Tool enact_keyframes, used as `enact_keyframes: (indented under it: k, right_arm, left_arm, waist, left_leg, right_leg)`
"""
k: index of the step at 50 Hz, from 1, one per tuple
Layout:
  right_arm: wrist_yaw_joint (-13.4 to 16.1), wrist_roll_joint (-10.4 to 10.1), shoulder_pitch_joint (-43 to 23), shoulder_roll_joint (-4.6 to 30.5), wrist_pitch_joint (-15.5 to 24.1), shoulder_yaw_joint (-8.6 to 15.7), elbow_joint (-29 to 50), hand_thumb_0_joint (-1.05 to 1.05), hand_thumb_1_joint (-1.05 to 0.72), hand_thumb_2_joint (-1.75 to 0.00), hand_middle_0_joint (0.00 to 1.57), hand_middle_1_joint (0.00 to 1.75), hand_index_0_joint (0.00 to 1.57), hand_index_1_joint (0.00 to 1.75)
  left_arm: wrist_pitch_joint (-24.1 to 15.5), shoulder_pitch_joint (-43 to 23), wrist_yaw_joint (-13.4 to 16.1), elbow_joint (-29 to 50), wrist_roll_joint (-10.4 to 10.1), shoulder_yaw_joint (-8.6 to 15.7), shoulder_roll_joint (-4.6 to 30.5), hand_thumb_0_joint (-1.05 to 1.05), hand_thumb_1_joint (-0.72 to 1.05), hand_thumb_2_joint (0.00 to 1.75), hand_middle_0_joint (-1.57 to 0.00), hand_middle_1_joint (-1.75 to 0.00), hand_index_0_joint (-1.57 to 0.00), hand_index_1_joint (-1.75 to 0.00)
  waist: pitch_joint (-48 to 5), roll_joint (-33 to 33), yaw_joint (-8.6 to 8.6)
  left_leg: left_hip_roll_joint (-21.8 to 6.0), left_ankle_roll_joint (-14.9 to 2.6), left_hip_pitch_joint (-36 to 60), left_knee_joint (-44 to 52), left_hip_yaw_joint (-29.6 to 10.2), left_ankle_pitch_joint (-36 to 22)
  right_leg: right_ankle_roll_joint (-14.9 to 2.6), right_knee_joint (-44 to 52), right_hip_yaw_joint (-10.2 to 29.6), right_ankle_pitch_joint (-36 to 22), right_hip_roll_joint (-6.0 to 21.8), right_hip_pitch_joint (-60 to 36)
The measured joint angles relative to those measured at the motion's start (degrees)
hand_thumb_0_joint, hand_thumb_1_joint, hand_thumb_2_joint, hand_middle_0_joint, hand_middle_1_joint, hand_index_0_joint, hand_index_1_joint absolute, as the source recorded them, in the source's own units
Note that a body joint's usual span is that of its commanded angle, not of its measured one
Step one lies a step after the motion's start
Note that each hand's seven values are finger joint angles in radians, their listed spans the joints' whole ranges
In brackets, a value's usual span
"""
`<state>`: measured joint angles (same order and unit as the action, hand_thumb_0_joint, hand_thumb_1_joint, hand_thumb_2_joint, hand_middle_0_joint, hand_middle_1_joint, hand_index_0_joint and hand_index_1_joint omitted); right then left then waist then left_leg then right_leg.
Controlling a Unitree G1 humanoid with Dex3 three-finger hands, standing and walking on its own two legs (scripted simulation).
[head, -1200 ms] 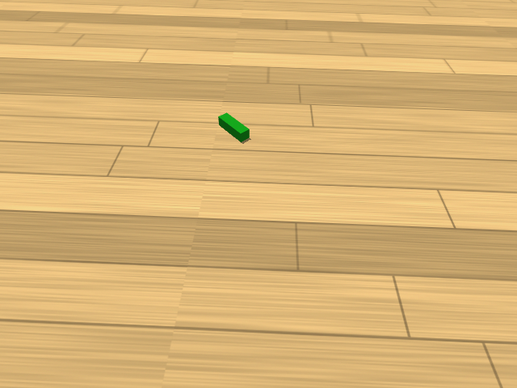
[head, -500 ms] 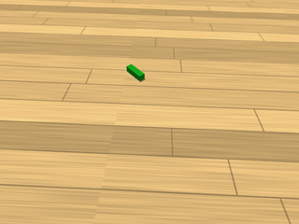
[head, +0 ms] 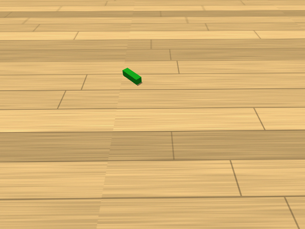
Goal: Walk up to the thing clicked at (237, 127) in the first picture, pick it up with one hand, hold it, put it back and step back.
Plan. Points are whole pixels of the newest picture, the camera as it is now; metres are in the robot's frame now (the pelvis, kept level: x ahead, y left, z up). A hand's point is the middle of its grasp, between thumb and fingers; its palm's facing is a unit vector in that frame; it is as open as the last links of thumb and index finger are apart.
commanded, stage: walk up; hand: left
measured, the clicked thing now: (131, 76) +1.65 +0.30 -0.74
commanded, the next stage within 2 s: none
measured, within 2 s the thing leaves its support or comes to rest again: neither
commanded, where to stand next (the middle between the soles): +1.21 +0.42 m, yaw -43 degrees
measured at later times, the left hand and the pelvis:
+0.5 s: hand (47, 174) +0.31 +0.38 -0.13, palm faces -0.31 -0.84 -0.45, open 7.4 cm; pelvis +0.14 +0.11 +0.00, yaw -14 degrees
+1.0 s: hand (62, 121) +0.57 +0.44 -0.18, palm faces -0.41 -0.77 -0.49, open 7.4 cm; pelvis +0.40 +0.18 -0.04, yaw -24 degrees
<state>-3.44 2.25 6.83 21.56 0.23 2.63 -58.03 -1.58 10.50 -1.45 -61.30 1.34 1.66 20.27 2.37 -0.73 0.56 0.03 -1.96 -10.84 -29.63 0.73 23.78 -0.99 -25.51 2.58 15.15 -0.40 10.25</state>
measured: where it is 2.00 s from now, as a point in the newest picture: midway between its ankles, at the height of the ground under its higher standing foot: (122, 141)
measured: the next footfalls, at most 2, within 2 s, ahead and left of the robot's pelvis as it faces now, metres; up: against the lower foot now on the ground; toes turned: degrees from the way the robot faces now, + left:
left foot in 0.22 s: +0.14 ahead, +0.20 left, +0.00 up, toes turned -7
right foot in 0.60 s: +0.29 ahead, -0.03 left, +0.00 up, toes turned -22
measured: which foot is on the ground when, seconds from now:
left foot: up 0.00-0.20, down 0.22-0.62, up 0.64-0.94, down 0.96-1.00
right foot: down 0.00-0.24, up 0.26-0.58, down 0.60-0.98, up 1.00-1.00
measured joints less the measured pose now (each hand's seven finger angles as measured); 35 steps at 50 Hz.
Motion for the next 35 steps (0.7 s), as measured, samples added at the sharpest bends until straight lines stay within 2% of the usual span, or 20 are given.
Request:
enact_keyframes:
  k: [1,3,5,9,11,12,13,14,16,18,22,24,27,29,30,31,33,35]
  right_arm:
    - [-0.53,0.13,-0.03,0.73,-0.06,0.71,1.54,0.00,-0.90,-0.89,0.21,0.30,0.20,0.30]
    - [-1.11,0.24,-0.35,2.18,-0.18,1.81,3.87,0.00,-0.90,-0.89,0.20,0.30,0.20,0.30]
    - [-1.49,0.28,-0.15,3.41,0.04,2.51,5.33,0.00,-0.90,-0.89,0.20,0.30,0.20,0.30]
    - [-2.61,0.70,1.29,4.80,-0.12,3.30,6.70,0.00,-0.90,-0.89,0.20,0.30,0.20,0.29]
    - [-2.93,0.79,1.89,5.17,-0.05,3.66,7.32,0.00,-0.90,-0.89,0.20,0.30,0.20,0.29]
    - [-2.88,0.87,2.12,5.05,0.35,3.86,7.69,0.00,-0.90,-0.89,0.20,0.30,0.20,0.29]
    - [-2.67,1.11,2.30,4.68,0.92,4.00,8.10,0.00,-0.90,-0.89,0.20,0.30,0.20,0.29]
    - [-2.42,1.23,2.59,4.23,1.38,4.01,8.54,0.00,-0.90,-0.89,0.20,0.30,0.20,0.29]
    - [-2.03,0.64,3.45,3.16,1.78,3.78,9.06,0.00,-0.90,-0.89,0.20,0.30,0.20,0.29]
    - [-1.66,0.28,4.99,2.09,1.79,3.41,9.18,0.00,-0.90,-0.89,0.20,0.30,0.20,0.30]
    - [-1.61,0.33,8.55,1.47,1.69,3.02,8.87,0.00,-0.90,-0.89,0.20,0.30,0.20,0.30]
    - [-1.59,0.45,10.16,1.77,1.55,3.06,8.89,0.00,-0.90,-0.89,0.20,0.30,0.20,0.30]
    - [-1.56,0.51,12.13,2.48,0.85,3.22,8.98,0.00,-0.90,-0.89,0.20,0.30,0.20,0.30]
    - [-1.54,0.39,13.27,2.83,0.12,3.25,9.12,0.00,-0.90,-0.89,0.20,0.30,0.20,0.30]
    - [-1.52,0.38,13.73,2.89,-0.24,3.18,9.16,0.00,-0.90,-0.89,0.20,0.30,0.20,0.30]
    - [-1.38,0.42,13.65,2.83,-0.66,3.13,8.94,0.01,-0.90,-0.89,0.20,0.30,0.20,0.30]
    - [-1.39,0.38,13.14,2.26,-1.61,2.51,8.57,0.01,-0.90,-0.89,0.20,0.30,0.20,0.29]
    - [-1.65,0.30,12.12,2.21,-1.96,1.94,8.39,0.01,-0.90,-0.89,0.20,0.30,0.20,0.29]
  left_arm:
    - [-0.19,0.93,-0.14,0.21,0.08,0.27,0.13,0.01,0.90,0.89,-0.21,-0.30,-0.20,-0.30]
    - [-0.44,1.96,-0.02,0.54,-0.03,0.64,0.38,0.01,0.90,0.89,-0.21,-0.30,-0.20,-0.30]
    - [-0.65,2.78,0.23,1.17,-0.24,0.87,0.83,0.01,0.90,0.89,-0.21,-0.30,-0.20,-0.30]
    - [-0.91,4.56,0.34,3.08,-0.18,1.34,2.80,0.01,0.90,0.89,-0.21,-0.30,-0.20,-0.30]
    - [-0.84,5.30,0.30,3.91,-0.16,1.44,4.04,0.01,0.90,0.89,-0.21,-0.30,-0.20,-0.30]
    - [-0.59,5.52,0.38,4.10,-0.13,1.50,4.85,0.01,0.90,0.89,-0.21,-0.30,-0.20,-0.30]
    - [-0.20,5.63,0.74,3.96,-0.14,1.60,5.56,0.01,0.90,0.89,-0.21,-0.30,-0.20,-0.30]
    - [0.36,5.48,1.35,3.48,-0.33,1.51,5.91,0.01,0.90,0.89,-0.21,-0.30,-0.20,-0.30]
    - [0.79,4.66,1.90,2.60,-0.80,0.84,6.29,0.01,0.90,0.89,-0.20,-0.30,-0.20,-0.30]
    - [0.18,4.01,1.32,2.52,-1.26,0.64,6.63,0.01,0.90,0.89,-0.20,-0.30,-0.20,-0.30]
    - [-0.68,3.01,-0.10,3.66,-1.55,0.92,6.73,0.01,0.90,0.90,-0.20,-0.30,-0.20,-0.30]
    - [-0.69,2.11,-0.41,4.48,-1.46,1.02,6.49,0.01,0.90,0.90,-0.20,-0.30,-0.20,-0.30]
    - [-0.97,0.33,-0.42,5.90,-1.35,1.16,5.82,0.01,0.90,0.90,-0.20,-0.30,-0.20,-0.30]
    - [-1.49,-0.73,-0.21,7.16,-1.37,1.31,5.45,0.01,0.90,0.90,-0.20,-0.30,-0.20,-0.30]
    - [-1.99,-1.16,0.02,8.00,-1.36,1.50,5.38,0.01,0.90,0.90,-0.20,-0.30,-0.20,-0.30]
    - [-2.53,-1.77,0.43,8.84,-1.19,1.84,5.00,0.01,0.90,0.90,-0.20,-0.30,-0.20,-0.30]
    - [-3.15,-2.05,1.26,10.78,-1.23,1.74,4.36,0.01,0.90,0.89,-0.20,-0.30,-0.20,-0.30]
    - [-3.18,-1.33,1.90,11.80,-1.68,1.18,3.44,0.01,0.90,0.89,-0.20,-0.30,-0.20,-0.30]
  waist:
    - [-0.23,-0.56,-0.05]
    - [0.10,-1.90,-0.10]
    - [0.52,-2.76,0.25]
    - [0.41,-2.24,0.82]
    - [0.32,-1.55,0.76]
    - [0.47,-0.50,0.54]
    - [0.50,0.69,0.33]
    - [0.25,1.24,-0.01]
    - [0.05,1.30,-1.22]
    - [-0.09,1.26,-2.25]
    - [-0.44,0.55,-3.81]
    - [-0.15,0.00,-4.71]
    - [0.70,-1.06,-5.81]
    - [1.14,-1.96,-6.12]
    - [1.35,-2.47,-6.03]
    - [1.95,-3.56,-5.87]
    - [2.24,-4.30,-4.96]
    - [2.09,-4.98,-3.99]
  left_leg:
    - [0.36,-0.11,-2.09,-4.19,-1.05,0.81]
    - [0.35,0.86,-6.57,-12.43,-3.56,-0.08]
    - [-0.47,1.82,-9.65,-15.89,-5.04,-0.29]
    - [-2.17,2.23,-11.45,-11.46,-5.85,0.96]
    - [-2.60,1.87,-10.40,-5.99,-5.23,-2.16]
    - [-1.93,2.42,-9.52,-4.38,-3.92,-7.56]
    - [-1.06,2.68,-9.04,-4.60,-2.33,-9.85]
    - [-0.73,2.58,-8.80,-5.24,-0.97,-8.97]
    - [-0.75,1.92,-6.80,-3.74,0.70,-7.65]
    - [-0.70,1.05,-3.37,-0.02,2.05,-7.77]
    - [-0.03,-0.34,3.45,6.57,4.79,-7.90]
    - [0.65,-0.49,6.10,8.02,5.99,-6.95]
    - [1.44,-0.75,9.03,7.27,7.67,-3.73]
    - [1.20,-0.62,9.61,3.40,8.61,0.31]
    - [0.59,-0.41,8.86,-0.84,8.91,2.99]
    - [-0.74,-0.06,6.66,-7.84,8.11,4.68]
    - [-0.27,1.84,-0.28,-23.86,2.95,5.52]
    - [-0.77,2.90,-6.78,-33.64,-0.28,3.05]
  right_leg:
    - [-0.36,-1.16,0.88,-0.02,-0.42,1.12]
    - [-0.46,-1.99,1.92,0.38,-1.18,2.16]
    - [-0.19,-1.35,2.97,0.42,-1.43,1.99]
    - [0.93,-1.03,5.08,1.79,0.02,0.81]
    - [1.54,-3.02,6.26,3.91,1.13,0.85]
    - [1.03,-5.87,7.25,6.04,2.11,1.55]
    - [-0.17,-11.22,8.38,9.69,2.61,3.41]
    - [-0.84,-18.23,8.15,12.01,2.23,6.44]
    - [-1.72,-29.31,4.56,11.11,1.30,11.92]
    - [-1.45,-33.12,0.43,8.49,1.34,15.14]
    - [0.55,-26.94,-5.19,5.80,2.68,17.05]
    - [0.69,-22.00,-6.05,4.40,3.20,17.03]
    - [-0.09,-14.33,-6.48,1.48,3.38,15.75]
    - [-1.13,-9.47,-7.35,-1.47,2.74,13.50]
    - [-1.66,-8.01,-7.69,-4.42,2.20,12.28]
    - [-1.63,-9.58,-8.11,-4.49,1.36,12.16]
    - [-1.75,-12.43,-7.94,-1.22,0.66,11.86]
    - [-1.85,-11.67,-7.25,0.25,0.18,9.72]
